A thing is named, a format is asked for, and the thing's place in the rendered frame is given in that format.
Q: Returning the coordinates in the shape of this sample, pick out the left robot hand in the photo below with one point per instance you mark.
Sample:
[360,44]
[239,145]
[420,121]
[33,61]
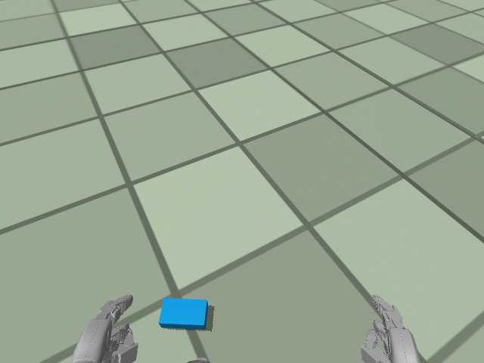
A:
[100,344]

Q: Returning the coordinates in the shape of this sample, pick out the carton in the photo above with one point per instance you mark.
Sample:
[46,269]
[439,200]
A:
[184,313]

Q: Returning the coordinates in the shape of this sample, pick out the right robot hand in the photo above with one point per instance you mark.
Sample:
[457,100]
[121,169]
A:
[398,342]

